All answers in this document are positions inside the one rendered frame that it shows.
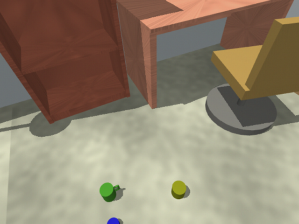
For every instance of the desk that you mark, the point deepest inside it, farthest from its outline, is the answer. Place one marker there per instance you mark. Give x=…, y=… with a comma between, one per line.
x=248, y=23

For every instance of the bookshelf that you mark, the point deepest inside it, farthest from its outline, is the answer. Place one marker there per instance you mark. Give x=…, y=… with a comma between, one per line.
x=68, y=54

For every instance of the office chair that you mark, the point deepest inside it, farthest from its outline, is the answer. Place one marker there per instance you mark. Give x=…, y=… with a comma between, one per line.
x=253, y=73

